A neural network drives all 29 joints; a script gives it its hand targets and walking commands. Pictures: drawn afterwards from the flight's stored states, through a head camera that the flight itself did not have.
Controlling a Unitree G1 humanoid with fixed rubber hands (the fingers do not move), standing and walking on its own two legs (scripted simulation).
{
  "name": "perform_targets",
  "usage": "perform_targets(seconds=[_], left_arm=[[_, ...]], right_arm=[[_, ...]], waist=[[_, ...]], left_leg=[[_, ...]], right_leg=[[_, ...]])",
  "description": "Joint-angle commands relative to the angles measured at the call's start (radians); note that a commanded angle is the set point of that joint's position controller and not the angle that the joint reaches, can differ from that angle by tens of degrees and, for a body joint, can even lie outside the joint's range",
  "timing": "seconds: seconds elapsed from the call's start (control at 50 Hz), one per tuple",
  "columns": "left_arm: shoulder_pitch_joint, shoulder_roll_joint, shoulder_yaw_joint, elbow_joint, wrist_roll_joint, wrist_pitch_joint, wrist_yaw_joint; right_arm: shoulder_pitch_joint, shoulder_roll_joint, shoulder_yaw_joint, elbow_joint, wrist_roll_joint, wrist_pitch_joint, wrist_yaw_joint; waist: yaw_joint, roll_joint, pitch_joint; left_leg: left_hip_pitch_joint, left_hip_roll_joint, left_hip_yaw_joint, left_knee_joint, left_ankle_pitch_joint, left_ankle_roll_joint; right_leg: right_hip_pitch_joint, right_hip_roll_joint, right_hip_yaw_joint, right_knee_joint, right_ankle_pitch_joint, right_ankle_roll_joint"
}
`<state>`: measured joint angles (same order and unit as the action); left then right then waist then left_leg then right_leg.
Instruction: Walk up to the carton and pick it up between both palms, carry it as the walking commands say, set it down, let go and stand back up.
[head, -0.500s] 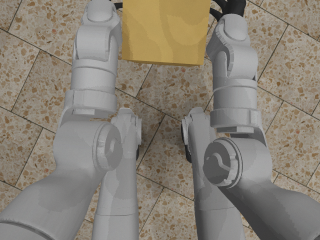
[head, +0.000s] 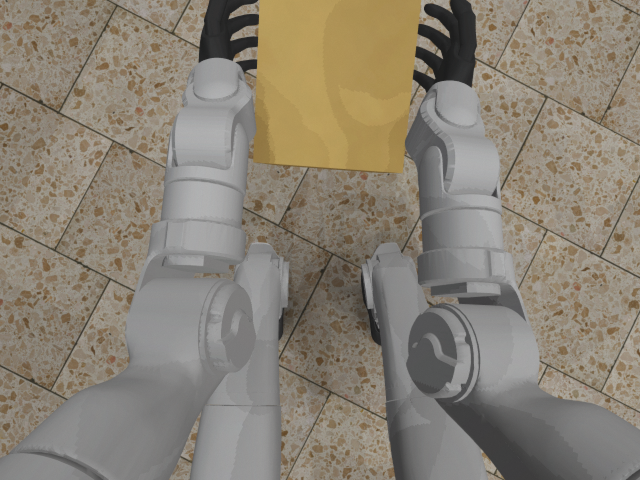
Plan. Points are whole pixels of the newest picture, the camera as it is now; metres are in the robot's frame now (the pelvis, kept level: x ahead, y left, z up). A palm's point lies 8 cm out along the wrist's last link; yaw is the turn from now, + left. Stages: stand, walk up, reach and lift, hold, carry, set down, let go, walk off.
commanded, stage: reach and lift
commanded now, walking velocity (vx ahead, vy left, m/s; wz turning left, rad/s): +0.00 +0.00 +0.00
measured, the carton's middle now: (334, 64) +0.54 -0.01 -0.11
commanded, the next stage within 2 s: none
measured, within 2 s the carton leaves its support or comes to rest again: neither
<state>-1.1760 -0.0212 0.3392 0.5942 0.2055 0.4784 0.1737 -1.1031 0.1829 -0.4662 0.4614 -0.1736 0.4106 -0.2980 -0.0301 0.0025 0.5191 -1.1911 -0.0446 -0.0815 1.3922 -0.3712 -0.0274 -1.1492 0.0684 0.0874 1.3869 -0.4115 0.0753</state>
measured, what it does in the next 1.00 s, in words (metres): rises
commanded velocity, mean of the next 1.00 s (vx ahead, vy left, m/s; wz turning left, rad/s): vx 0.00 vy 0.00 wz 0.00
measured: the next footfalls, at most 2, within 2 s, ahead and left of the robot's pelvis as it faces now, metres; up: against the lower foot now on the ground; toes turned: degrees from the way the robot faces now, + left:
none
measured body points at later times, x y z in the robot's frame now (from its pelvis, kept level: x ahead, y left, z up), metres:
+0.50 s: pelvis +0.05 +0.00 +0.07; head +0.19 +0.01 +0.50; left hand +0.49 +0.10 +0.05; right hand +0.46 -0.13 +0.06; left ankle +0.16 +0.12 -0.58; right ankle +0.15 -0.15 -0.58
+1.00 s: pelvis +0.09 +0.01 +0.13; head +0.18 +0.02 +0.58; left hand +0.47 +0.10 +0.11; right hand +0.46 -0.13 +0.12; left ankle +0.16 +0.12 -0.58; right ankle +0.15 -0.15 -0.58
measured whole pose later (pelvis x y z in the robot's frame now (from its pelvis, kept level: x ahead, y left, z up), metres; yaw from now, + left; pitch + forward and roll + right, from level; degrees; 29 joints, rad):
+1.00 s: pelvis +0.09 +0.01 +0.13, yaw +0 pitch +9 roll -1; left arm -0.58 -0.25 0.33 0.63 0.30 0.35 0.27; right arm -0.59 0.27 -0.45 0.60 -0.29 0.34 -0.20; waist -0.05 -0.01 0.03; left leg -0.63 -0.04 -0.07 0.70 -0.23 0.00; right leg -0.59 0.02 0.11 0.69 -0.26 0.06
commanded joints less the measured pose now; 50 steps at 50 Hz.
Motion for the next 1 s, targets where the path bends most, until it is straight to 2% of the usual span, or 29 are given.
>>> perform_targets(seconds=[0.0, 0.16, 0.26, 0.32, 0.36, 0.4, 0.44, 0.5, 0.58, 0.6, 0.66, 0.74, 0.78, 0.8, 0.86, 0.92, 0.98], left_arm=[[-0.771, -1.207, -0.658, -0.048, -0.246, -0.065, -0.324], [-0.714, -1.240, -0.645, -0.014, -0.229, -0.066, -0.327], [-0.634, -1.271, -0.615, 0.033, -0.199, -0.071, -0.325], [-0.556, -1.273, -0.546, 0.106, -0.157, -0.078, -0.324], [-0.511, -1.265, -0.465, 0.182, -0.107, -0.085, -0.327], [-0.477, -1.266, -0.419, 0.215, -0.079, -0.100, -0.331], [-0.419, -1.254, -0.363, 0.256, -0.039, -0.118, -0.332], [-0.319, -1.231, -0.308, 0.288, 0.005, -0.141, -0.325], [-0.217, -1.224, -0.332, 0.281, 0.030, -0.183, -0.309], [-0.202, -1.232, -0.361, 0.261, 0.020, -0.193, -0.305], [-0.189, -1.256, -0.455, 0.189, -0.016, -0.218, -0.299], [-0.172, -1.259, -0.511, 0.159, -0.026, -0.217, -0.302], [-0.137, -1.270, -0.555, 0.119, -0.042, -0.210, -0.300], [-0.137, -1.267, -0.557, 0.109, -0.042, -0.207, -0.301], [-0.094, -1.277, -0.572, 0.089, -0.045, -0.194, -0.304], [-0.061, -1.293, -0.596, 0.069, -0.057, -0.177, -0.313], [-0.061, -1.290, -0.593, 0.052, -0.060, -0.163, -0.322]], right_arm=[[-0.758, 1.077, 0.756, 0.097, 0.210, 0.019, 0.426], [-0.725, 1.093, 0.746, 0.115, 0.200, 0.016, 0.429], [-0.661, 1.121, 0.709, 0.151, 0.179, 0.008, 0.433], [-0.590, 1.127, 0.633, 0.235, 0.138, 0.004, 0.433], [-0.537, 1.124, 0.557, 0.297, 0.091, -0.002, 0.437], [-0.497, 1.133, 0.508, 0.331, 0.068, -0.015, 0.445], [-0.451, 1.130, 0.456, 0.347, 0.034, -0.034, 0.446], [-0.342, 1.112, 0.400, 0.365, -0.017, -0.057, 0.441], [-0.235, 1.091, 0.393, 0.352, -0.062, -0.099, 0.436], [-0.223, 1.098, 0.414, 0.335, -0.056, -0.109, 0.435], [-0.195, 1.119, 0.469, 0.288, -0.044, -0.133, 0.431], [-0.154, 1.137, 0.515, 0.278, -0.037, -0.122, 0.436], [-0.123, 1.148, 0.555, 0.254, -0.014, -0.114, 0.444], [-0.110, 1.150, 0.552, 0.262, -0.014, -0.108, 0.448], [-0.078, 1.173, 0.588, 0.257, 0.010, -0.095, 0.454], [-0.049, 1.183, 0.619, 0.238, 0.029, -0.081, 0.456], [-0.012, 1.188, 0.610, 0.254, 0.024, -0.065, 0.454]], waist=[[-0.028, 0.045, -2.142], [-0.030, 0.043, -2.048], [-0.035, 0.052, -1.884], [-0.036, 0.038, -1.649], [-0.025, 0.027, -1.454], [-0.018, 0.029, -1.366], [-0.007, 0.041, -1.281], [-0.011, 0.035, -1.200], [-0.011, 0.039, -1.155], [-0.009, 0.034, -1.175], [-0.029, 0.024, -1.239], [-0.037, 0.024, -1.227], [-0.033, 0.031, -1.270], [-0.039, 0.027, -1.263], [-0.018, 0.026, -1.269], [-0.015, 0.020, -1.263], [-0.028, 0.012, -1.208]], left_leg=[[0.652, -0.098, 0.071, -0.209, 0.046, 0.016], [0.703, -0.090, 0.055, -0.278, 0.037, 0.020], [0.691, -0.089, 0.045, -0.330, 0.044, 0.021], [0.643, -0.084, 0.037, -0.371, 0.033, 0.023], [0.597, -0.077, 0.044, -0.410, -0.036, 0.029], [0.599, -0.072, 0.044, -0.452, -0.062, 0.033], [0.600, -0.070, 0.057, -0.494, -0.043, 0.035], [0.635, -0.073, 0.057, -0.555, 0.025, 0.037], [0.700, -0.079, 0.047, -0.614, 0.147, 0.031], [0.736, -0.078, 0.041, -0.630, 0.184, 0.029], [0.808, -0.084, 0.035, -0.653, 0.260, 0.021], [0.825, -0.081, 0.032, -0.690, 0.233, 0.021], [0.879, -0.081, 0.030, -0.704, 0.286, 0.015], [0.881, -0.077, 0.026, -0.706, 0.296, 0.016], [0.916, -0.077, 0.028, -0.728, 0.338, 0.014], [0.963, -0.072, 0.030, -0.754, 0.370, 0.016], [0.981, -0.065, 0.032, -0.783, 0.362, 0.012]], right_leg=[[0.383, 0.108, -0.116, -0.201, 0.075, -0.039], [0.412, 0.101, -0.110, -0.270, 0.068, -0.043], [0.414, 0.094, -0.097, -0.322, 0.073, -0.048], [0.377, 0.085, -0.089, -0.363, 0.056, -0.051], [0.355, 0.078, -0.077, -0.415, -0.005, -0.056], [0.383, 0.067, -0.072, -0.457, -0.018, -0.062], [0.399, 0.061, -0.067, -0.504, 0.004, -0.065], [0.459, 0.057, -0.059, -0.567, 0.080, -0.060], [0.513, 0.061, -0.052, -0.624, 0.197, -0.061], [0.542, 0.062, -0.049, -0.635, 0.228, -0.062], [0.614, 0.068, -0.054, -0.658, 0.304, -0.059], [0.667, 0.061, -0.047, -0.686, 0.296, -0.057], [0.708, 0.060, -0.045, -0.697, 0.340, -0.058], [0.699, 0.058, -0.045, -0.697, 0.346, -0.056], [0.748, 0.057, -0.039, -0.721, 0.379, -0.054], [0.784, 0.053, -0.035, -0.750, 0.399, -0.051], [0.806, 0.050, -0.034, -0.782, 0.394, -0.052]])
